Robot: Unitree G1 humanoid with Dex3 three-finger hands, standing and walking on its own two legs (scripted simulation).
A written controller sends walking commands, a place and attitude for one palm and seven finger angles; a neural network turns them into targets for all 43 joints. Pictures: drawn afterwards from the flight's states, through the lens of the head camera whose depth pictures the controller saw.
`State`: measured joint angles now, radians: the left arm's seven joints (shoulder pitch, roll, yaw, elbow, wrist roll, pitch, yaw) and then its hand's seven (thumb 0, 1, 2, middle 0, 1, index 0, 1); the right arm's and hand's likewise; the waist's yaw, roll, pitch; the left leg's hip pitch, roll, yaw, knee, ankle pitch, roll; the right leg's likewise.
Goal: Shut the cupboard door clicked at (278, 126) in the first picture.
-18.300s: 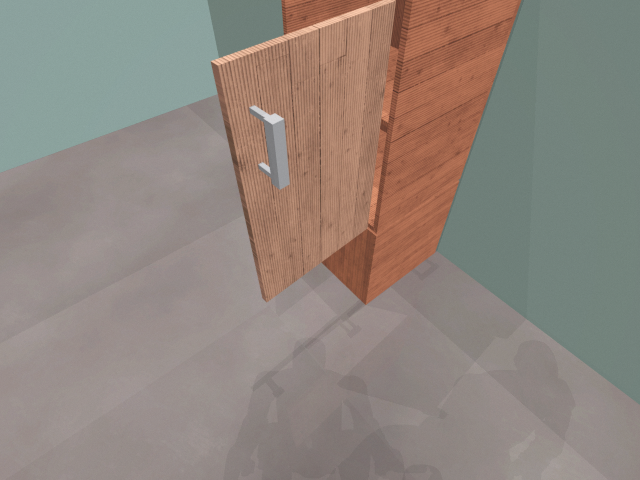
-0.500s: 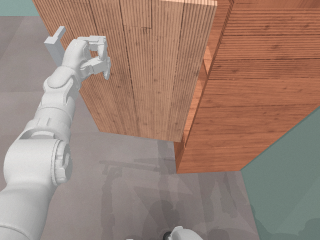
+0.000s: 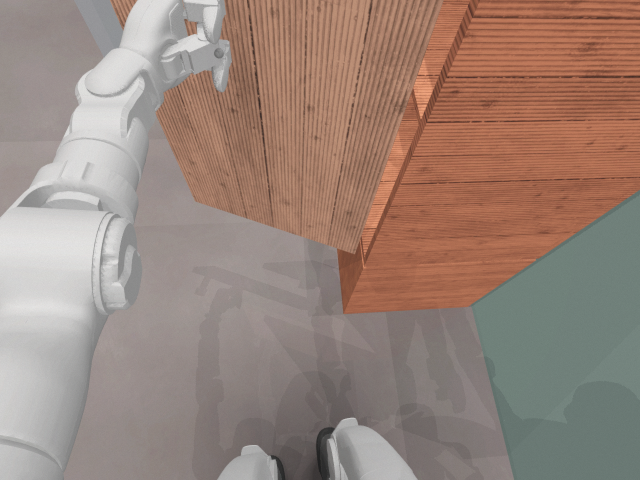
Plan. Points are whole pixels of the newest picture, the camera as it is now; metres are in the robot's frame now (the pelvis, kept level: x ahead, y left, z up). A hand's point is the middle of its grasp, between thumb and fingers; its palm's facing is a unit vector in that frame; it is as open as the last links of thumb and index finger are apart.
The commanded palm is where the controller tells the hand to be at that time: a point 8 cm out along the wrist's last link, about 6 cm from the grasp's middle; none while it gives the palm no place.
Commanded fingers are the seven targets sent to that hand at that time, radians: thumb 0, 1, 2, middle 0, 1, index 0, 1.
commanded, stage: pull the fist back off the door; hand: left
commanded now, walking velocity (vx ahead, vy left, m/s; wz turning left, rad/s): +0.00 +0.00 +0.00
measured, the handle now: (118, 20) +0.62 +0.14 +0.15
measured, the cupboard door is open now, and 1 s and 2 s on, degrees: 67 58 58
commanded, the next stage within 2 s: draw the hand back to the body in 0.92 s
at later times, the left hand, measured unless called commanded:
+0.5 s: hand (250, 56) +0.56 +0.00 +0.14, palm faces -0.01 -1.00 +0.03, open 3.1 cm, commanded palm +0.51 +0.06 +0.15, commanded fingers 0.00 0.90 0.90 -1.30 -1.50 -1.30 -1.50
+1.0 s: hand (255, 101) +0.47 +0.00 +0.16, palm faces -0.06 -0.99 -0.08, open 3.1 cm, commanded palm +0.46 +0.06 +0.15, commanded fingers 0.00 0.90 0.90 -1.30 -1.50 -1.30 -1.50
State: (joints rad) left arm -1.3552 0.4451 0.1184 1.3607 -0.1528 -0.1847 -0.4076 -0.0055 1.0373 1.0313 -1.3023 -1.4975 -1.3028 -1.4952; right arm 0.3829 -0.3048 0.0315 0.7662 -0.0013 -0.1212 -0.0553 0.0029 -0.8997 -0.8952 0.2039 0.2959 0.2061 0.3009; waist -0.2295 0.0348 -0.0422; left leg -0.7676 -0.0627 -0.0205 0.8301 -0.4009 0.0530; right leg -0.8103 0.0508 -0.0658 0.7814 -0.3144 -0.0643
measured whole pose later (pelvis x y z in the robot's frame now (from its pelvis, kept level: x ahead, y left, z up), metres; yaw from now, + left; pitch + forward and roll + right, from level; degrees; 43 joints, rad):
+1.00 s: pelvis -0.01 -0.02 +0.02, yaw -1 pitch +10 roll +1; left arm -0.97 0.11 0.09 1.13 -0.05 -0.28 0.16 0.02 0.90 0.90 -1.30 -1.50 -1.31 -1.50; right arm 0.30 -0.25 0.01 0.68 0.01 -0.03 0.03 0.00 -0.90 -0.90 0.20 0.30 0.20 0.30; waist -0.11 0.04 -0.09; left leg -0.52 -0.05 0.00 0.69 -0.35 0.03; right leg -0.58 0.07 -0.04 0.67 -0.27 -0.08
